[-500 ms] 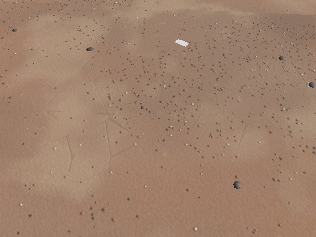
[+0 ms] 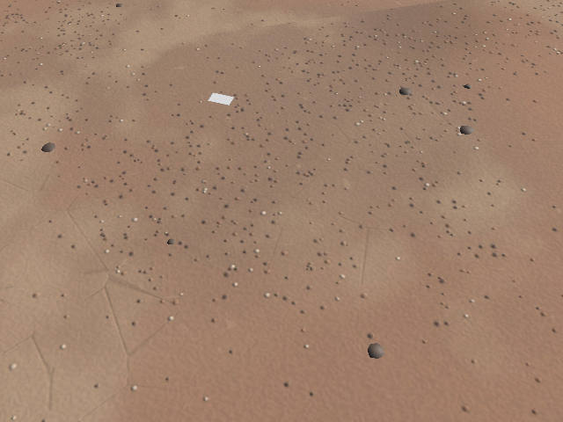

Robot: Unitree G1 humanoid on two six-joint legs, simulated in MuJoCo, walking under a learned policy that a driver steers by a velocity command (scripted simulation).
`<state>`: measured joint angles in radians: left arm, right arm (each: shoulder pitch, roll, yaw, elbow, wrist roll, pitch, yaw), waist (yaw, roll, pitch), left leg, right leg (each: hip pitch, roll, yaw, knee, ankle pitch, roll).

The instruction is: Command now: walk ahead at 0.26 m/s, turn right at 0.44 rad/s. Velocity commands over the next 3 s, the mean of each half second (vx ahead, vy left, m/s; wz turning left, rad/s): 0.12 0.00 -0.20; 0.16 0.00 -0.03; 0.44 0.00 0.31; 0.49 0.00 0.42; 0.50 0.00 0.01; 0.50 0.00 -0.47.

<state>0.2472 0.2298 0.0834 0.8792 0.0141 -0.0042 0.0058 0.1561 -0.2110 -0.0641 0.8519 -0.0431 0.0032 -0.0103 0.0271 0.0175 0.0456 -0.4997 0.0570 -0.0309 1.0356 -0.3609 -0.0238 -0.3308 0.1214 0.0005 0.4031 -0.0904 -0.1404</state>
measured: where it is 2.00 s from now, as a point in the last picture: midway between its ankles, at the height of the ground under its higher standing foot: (309, 342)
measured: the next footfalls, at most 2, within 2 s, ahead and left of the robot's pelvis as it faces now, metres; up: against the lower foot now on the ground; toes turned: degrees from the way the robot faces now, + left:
left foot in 0.30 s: +0.10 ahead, +0.14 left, +0.00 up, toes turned -4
right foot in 1.00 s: +0.19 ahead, -0.09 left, +0.00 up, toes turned -7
